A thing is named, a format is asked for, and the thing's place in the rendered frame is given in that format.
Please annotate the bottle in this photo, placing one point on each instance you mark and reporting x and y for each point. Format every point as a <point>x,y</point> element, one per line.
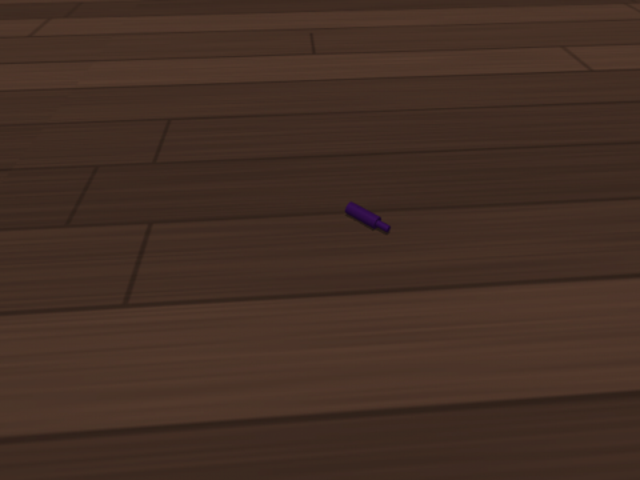
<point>366,217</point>

